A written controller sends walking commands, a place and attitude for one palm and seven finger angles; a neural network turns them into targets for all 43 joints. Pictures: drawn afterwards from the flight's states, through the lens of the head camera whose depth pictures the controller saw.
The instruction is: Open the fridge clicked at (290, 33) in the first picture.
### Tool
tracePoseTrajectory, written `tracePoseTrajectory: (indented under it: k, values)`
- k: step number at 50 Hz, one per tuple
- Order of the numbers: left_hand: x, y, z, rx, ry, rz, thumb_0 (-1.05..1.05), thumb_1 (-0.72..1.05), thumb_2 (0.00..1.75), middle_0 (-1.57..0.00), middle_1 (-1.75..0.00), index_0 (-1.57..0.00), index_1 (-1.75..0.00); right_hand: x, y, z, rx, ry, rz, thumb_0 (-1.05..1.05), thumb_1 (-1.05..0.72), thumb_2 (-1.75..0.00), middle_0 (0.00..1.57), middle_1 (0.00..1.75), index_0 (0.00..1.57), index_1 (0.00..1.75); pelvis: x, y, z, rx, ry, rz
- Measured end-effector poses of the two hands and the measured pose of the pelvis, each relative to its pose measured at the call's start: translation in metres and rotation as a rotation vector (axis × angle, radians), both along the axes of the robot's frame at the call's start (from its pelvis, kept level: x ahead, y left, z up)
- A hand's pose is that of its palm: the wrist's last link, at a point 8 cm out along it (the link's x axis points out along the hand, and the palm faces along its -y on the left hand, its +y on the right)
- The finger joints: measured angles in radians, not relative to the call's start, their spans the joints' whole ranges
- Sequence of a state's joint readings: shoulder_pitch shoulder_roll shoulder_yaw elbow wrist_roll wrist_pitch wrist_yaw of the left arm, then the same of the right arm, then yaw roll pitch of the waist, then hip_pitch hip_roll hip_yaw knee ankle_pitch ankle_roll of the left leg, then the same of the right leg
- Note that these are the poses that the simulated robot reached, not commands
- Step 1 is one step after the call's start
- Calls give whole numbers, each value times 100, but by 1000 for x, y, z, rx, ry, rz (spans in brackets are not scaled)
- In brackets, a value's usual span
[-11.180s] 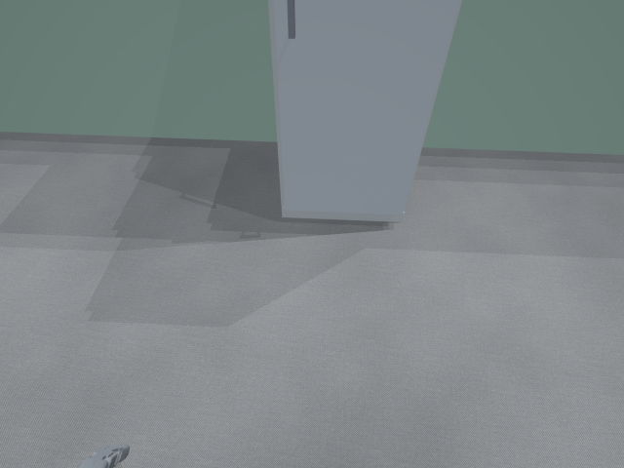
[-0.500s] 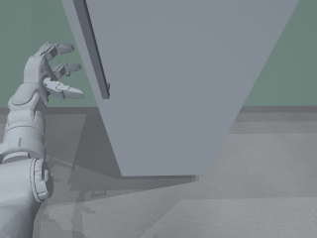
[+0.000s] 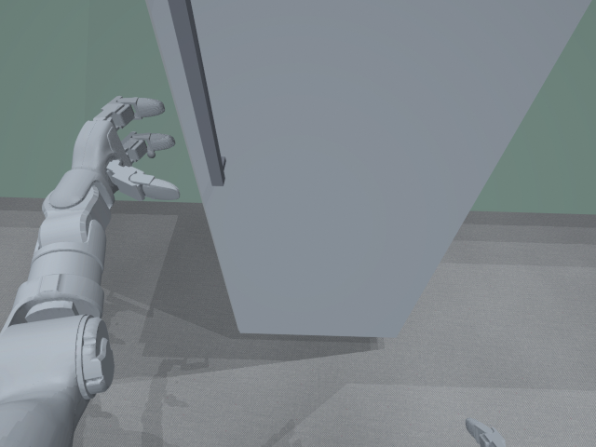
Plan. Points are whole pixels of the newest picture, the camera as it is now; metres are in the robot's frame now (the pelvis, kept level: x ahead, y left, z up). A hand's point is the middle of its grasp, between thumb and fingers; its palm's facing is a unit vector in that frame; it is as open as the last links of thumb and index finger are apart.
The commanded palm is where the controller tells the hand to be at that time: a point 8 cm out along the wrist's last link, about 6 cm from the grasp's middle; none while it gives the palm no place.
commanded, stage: move the hooked fingers beside the handle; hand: left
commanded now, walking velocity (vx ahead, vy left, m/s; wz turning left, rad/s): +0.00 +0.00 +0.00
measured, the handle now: (198, 67) +0.52 +0.13 +0.25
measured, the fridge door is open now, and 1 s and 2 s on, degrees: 0 0 0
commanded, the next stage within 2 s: feel for the door with the fingertips in 0.64 s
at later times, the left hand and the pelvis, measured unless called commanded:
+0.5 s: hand (151, 146) +0.45 +0.20 +0.17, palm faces +0.00 -1.00 +0.00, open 14.0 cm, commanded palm +0.43 +0.26 +0.17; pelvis +0.00 -0.01 +0.00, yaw -1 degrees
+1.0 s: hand (158, 147) +0.45 +0.19 +0.17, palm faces -0.06 -1.00 +0.02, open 14.0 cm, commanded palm +0.43 +0.24 +0.17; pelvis +0.00 +0.00 +0.00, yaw -1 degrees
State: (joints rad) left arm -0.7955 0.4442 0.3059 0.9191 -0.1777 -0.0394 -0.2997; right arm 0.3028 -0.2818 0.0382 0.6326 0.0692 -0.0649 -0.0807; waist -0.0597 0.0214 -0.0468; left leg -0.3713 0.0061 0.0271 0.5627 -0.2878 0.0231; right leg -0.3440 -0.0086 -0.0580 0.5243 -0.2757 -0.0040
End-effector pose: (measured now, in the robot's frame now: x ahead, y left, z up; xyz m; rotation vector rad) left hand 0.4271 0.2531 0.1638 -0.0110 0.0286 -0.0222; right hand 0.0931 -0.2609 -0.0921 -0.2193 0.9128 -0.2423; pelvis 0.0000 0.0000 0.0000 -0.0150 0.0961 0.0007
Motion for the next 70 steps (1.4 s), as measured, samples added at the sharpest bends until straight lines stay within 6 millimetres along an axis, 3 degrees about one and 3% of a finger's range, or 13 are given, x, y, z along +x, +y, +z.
tracePoseTrajectory:
  k: [10, 19, 26, 31, 41, 48, 58, 70]
  values:
    - [2, 3, 19, 31, -65, 12, -2, -50, 30, -30, -120, -30, -120, -19, -2, -6, 17, 35, -26, 1, -91, -90, 20, 30, 20, 30, 1, -4, 0, 1, -6, -10]
    - [1, -4, -1, 12, -3, 4, -2, -50, 30, -30, -120, -30, -120, -43, -10, -11, 5, 107, -52, 1, -91, -90, 20, 30, 20, 30, -3, -7, 0, 3, -1, -10]
    - [5, 0, 10, 16, -65, 26, -2, -50, 30, -30, -120, -30, -120, -51, -16, -8, -13, 113, -75, 1, -91, -90, 20, 30, 20, 30, -3, -10, 0, 2, -1, -14]
    - [9, 4, 13, 26, -25, 8, -2, -50, 30, -30, -120, -30, -120, -51, -18, -8, -15, 111, -80, 1, -91, -90, 20, 30, 20, 30, -2, -9, 0, 1, 7, -13]
    - [6, 9, -1, 4, -31, 8, -2, -50, 30, -30, -120, -30, -120, -42, -15, -6, -19, 106, -65, 1, -91, -90, 20, 30, 20, 30, -1, -7, -1, -1, 16, -15]
    - [8, -4, 6, -3, -65, -28, -2, -50, 30, -30, -120, -30, -120, -30, -7, -7, -7, 84, -50, 1, -91, -90, 20, 30, 20, 30, 3, -1, -1, -4, 13, -11]
    - [11, -23, -1, -6, -28, -10, -2, -50, 30, -30, -120, -30, -120, -13, 7, -6, 27, 39, -25, 1, -91, -90, 20, 30, 20, 30, 4, 2, -1, -2, 8, -14]
    - [22, -23, 7, 17, -30, 14, -2, -50, 30, -30, -120, -30, -120, -32, 3, -11, 20, 89, -40, 1, -91, -90, 20, 30, 20, 30, 0, 0, -2, -1, 14, -11]
